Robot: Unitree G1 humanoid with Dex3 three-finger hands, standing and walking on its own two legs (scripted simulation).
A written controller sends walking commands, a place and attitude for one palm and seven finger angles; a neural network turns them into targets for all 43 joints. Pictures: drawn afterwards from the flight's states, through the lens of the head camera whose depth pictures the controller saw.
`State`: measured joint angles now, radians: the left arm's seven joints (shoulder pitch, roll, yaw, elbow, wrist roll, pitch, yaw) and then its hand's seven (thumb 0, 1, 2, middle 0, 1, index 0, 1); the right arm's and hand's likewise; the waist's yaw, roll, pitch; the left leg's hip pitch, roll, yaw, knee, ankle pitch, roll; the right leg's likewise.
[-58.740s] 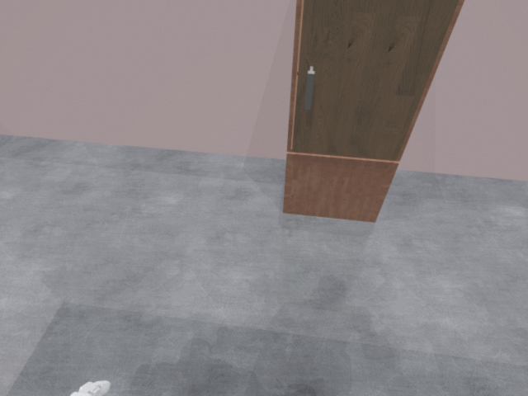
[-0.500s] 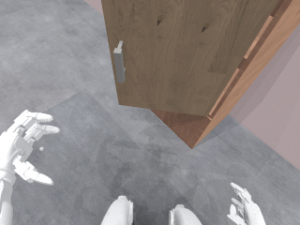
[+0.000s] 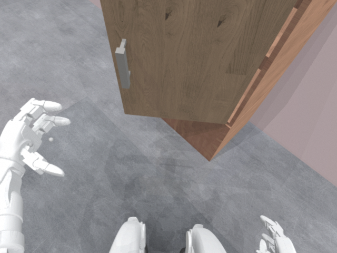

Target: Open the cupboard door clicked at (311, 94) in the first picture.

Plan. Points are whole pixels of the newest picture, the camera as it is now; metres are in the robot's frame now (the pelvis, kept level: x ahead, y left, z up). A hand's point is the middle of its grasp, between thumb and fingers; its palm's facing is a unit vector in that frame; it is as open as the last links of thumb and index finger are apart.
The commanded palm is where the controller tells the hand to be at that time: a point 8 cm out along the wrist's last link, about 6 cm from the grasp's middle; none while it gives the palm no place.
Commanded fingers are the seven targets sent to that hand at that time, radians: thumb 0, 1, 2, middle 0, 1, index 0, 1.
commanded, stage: move the hooked fingers beside the handle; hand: left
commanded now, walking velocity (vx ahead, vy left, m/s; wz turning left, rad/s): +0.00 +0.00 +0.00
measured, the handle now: (124, 64) +0.59 +0.14 +0.05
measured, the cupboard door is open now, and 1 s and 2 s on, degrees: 41 41 41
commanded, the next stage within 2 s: slide the fingers in behind the handle in 2.00 s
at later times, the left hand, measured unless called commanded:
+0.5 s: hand (73, 109) +0.42 +0.24 +0.06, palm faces -0.04 -1.00 -0.03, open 14.0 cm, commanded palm +0.41 +0.28 +0.05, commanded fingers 0.00 -0.50 0.30 -0.30 -1.20 -0.30 -1.20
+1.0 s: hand (91, 85) +0.51 +0.22 +0.05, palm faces -0.03 -1.00 -0.02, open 14.0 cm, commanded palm +0.50 +0.26 +0.04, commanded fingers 0.00 -0.50 0.30 -0.30 -1.20 -0.30 -1.20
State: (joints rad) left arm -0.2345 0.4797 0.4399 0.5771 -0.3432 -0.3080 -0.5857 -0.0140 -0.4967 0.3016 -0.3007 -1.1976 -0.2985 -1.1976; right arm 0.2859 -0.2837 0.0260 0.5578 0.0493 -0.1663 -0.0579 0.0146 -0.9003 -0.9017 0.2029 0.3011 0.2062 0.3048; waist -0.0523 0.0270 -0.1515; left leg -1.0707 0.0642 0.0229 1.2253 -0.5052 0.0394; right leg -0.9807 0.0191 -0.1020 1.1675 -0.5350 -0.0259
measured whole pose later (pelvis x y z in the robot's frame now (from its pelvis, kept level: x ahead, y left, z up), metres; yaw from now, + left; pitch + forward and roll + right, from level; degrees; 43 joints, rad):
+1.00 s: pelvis +0.00 +0.00 -0.01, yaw -1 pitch +26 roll -4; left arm -0.88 0.60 0.45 1.16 -0.12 -0.39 -0.39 -0.01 -0.50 0.30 -0.30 -1.20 -0.30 -1.20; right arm 0.34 -0.28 0.05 0.62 0.01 0.03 -0.02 0.01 -0.90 -0.90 0.20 0.30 0.21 0.30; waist -0.17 0.03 -0.13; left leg -1.22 0.08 0.02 1.27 -0.51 0.04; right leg -1.13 0.03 -0.10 1.21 -0.54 -0.03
